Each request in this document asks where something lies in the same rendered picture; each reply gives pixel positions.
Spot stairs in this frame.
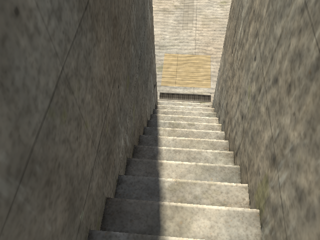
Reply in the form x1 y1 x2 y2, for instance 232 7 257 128
87 101 262 240

